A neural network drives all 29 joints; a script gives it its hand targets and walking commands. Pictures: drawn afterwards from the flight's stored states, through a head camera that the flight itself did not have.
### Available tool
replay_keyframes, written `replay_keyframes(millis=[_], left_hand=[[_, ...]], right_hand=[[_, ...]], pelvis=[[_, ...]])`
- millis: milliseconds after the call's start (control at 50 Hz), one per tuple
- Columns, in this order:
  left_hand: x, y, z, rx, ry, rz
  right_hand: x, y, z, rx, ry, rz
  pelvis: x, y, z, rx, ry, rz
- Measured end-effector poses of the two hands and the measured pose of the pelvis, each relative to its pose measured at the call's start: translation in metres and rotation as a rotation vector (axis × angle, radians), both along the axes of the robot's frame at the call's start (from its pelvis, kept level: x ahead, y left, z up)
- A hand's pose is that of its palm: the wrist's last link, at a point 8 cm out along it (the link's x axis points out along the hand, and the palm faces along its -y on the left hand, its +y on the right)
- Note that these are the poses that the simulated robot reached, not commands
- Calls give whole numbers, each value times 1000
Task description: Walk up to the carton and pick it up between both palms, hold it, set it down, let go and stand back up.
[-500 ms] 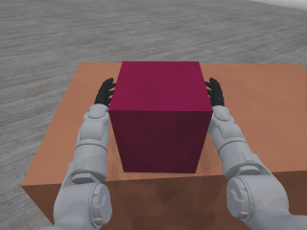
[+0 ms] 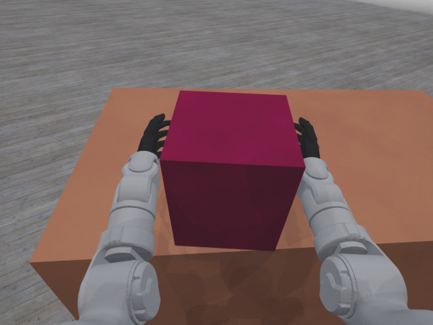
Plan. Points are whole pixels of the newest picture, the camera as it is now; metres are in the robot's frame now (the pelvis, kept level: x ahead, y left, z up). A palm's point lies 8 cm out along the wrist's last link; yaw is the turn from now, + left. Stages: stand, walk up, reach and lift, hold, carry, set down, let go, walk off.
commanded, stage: set down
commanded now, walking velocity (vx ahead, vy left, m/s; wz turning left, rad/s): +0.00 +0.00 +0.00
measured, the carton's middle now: (228, 172) +0.39 -0.03 +0.11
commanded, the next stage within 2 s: none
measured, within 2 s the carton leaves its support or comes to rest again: rests again in 0.14 s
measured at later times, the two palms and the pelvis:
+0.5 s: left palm (152, 153) +0.41 +0.12 +0.15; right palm (307, 162) +0.38 -0.19 +0.14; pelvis +0.01 +0.00 +0.00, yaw +0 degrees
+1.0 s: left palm (150, 162) +0.42 +0.12 +0.12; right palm (302, 173) +0.38 -0.19 +0.11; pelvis +0.00 +0.00 +0.00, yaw +0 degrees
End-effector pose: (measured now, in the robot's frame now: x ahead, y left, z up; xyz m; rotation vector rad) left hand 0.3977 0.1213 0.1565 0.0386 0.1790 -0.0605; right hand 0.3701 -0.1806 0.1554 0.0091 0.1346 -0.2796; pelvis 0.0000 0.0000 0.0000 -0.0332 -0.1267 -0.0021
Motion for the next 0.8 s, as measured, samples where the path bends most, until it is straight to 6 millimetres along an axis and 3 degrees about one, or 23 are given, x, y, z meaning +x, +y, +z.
replay_keyframes(millis=[800], left_hand=[[13, -5, -12, 13, -27, -22]], right_hand=[[7, -8, -18, -22, -21, 9]], pelvis=[[9, -1, 0, 1, 12, 0]])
